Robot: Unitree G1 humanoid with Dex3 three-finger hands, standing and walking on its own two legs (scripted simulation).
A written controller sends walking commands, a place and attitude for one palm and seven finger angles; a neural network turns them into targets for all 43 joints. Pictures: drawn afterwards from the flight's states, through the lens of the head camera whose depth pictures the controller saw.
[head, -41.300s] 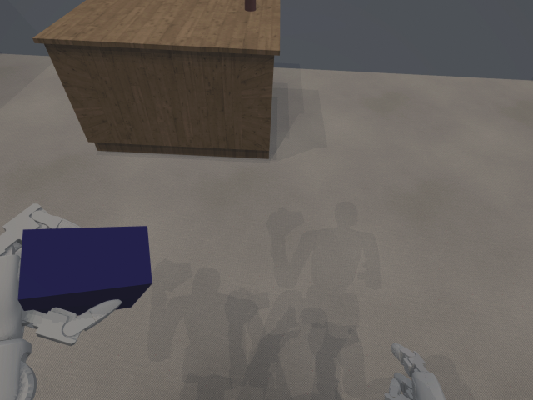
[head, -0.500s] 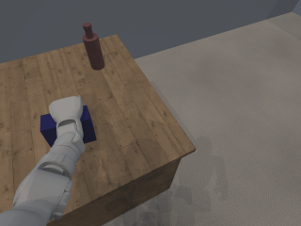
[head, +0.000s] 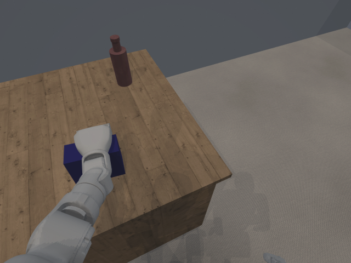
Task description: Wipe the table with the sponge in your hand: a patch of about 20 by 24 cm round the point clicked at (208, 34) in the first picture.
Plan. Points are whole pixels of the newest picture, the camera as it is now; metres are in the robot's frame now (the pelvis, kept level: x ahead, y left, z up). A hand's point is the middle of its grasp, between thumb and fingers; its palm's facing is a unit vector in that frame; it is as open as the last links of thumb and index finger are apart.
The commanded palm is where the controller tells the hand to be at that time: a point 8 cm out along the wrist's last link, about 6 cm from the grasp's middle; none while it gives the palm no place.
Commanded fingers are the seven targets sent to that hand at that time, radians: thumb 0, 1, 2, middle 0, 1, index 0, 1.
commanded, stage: wipe back along the middle lane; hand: left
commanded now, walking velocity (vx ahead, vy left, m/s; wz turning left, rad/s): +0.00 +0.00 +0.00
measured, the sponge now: (98, 163) +0.38 +0.25 -0.05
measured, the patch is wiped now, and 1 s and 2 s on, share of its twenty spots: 0.60 0.70 0.80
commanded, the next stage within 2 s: slide across to the third lane in 1.08 s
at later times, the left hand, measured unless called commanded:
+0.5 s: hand (104, 163) +0.35 +0.21 -0.01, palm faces -0.04 -0.05 -1.00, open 10.1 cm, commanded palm +0.31 +0.19 +0.03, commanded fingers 0.00 0.10 1.30 -1.20 -1.60 -1.20 -1.60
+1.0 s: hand (107, 183) +0.30 +0.19 -0.01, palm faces -0.04 -0.07 -1.00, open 10.1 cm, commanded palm +0.25 +0.17 +0.03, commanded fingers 0.00 0.10 1.30 -1.20 -1.60 -1.20 -1.60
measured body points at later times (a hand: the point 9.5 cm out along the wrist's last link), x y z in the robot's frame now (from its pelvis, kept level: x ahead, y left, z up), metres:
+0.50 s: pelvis +0.01 +0.01 +0.00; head +0.02 +0.00 +0.45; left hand +0.35 +0.21 +0.05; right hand +0.19 -0.22 -0.11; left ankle -0.02 +0.09 -0.73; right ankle -0.01 -0.10 -0.73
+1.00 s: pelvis +0.00 +0.00 +0.00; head -0.01 -0.02 +0.45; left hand +0.30 +0.19 +0.05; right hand +0.21 -0.21 -0.09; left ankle -0.02 +0.09 -0.73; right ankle -0.01 -0.10 -0.73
